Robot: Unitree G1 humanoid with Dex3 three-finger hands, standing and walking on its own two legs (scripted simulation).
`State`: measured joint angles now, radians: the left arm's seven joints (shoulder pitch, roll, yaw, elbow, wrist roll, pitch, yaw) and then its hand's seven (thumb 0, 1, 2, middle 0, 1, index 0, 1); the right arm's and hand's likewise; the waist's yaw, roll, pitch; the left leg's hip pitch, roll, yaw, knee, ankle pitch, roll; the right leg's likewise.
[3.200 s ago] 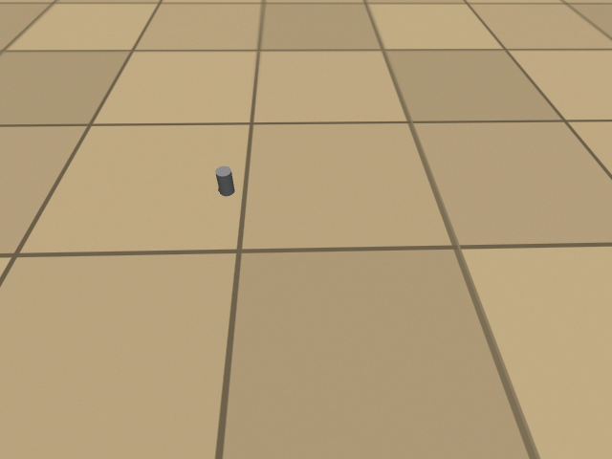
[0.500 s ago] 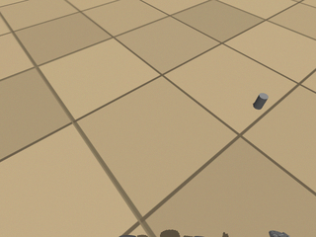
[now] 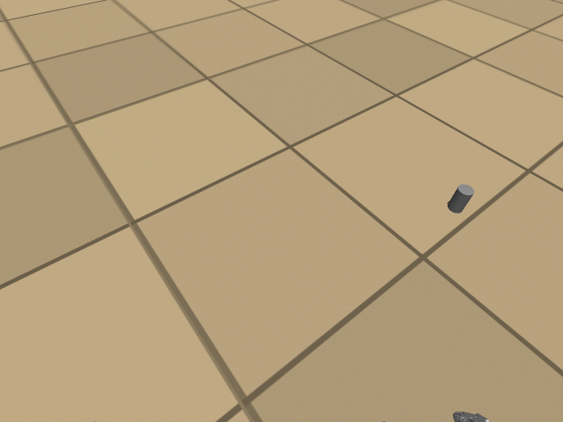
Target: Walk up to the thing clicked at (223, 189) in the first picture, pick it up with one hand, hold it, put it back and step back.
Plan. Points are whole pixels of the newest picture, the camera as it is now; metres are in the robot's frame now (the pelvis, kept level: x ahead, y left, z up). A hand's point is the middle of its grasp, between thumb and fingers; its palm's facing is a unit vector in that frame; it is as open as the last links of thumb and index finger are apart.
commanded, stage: walk up
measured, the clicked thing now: (460, 198) +1.14 -0.87 -0.71
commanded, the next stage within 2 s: stand in 0.18 s
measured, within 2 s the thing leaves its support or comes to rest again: neither
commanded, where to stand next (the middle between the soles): +0.08 -0.01 m, yaw -3 degrees
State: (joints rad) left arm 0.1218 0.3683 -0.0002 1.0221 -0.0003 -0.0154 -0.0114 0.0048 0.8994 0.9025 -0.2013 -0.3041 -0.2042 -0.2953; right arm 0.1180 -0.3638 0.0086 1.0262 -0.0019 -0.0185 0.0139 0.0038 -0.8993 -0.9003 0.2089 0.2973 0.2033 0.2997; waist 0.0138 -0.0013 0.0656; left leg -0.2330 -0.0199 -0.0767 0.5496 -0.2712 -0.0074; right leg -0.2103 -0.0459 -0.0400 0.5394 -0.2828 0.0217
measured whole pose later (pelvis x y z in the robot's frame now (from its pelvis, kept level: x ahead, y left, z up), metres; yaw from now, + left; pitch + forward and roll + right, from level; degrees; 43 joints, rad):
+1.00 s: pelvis +0.00 -0.02 +0.01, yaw -1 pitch -2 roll +0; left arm 0.09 0.35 0.00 1.15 0.00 -0.01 -0.01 0.00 0.90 0.90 -0.20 -0.30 -0.20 -0.30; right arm 0.10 -0.36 0.01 1.16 -0.01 0.00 0.01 0.00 -0.90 -0.90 0.21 0.30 0.20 0.30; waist 0.01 0.01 0.06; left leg -0.13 0.02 -0.08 0.34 -0.16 -0.04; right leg -0.13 -0.01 -0.04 0.35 -0.18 0.00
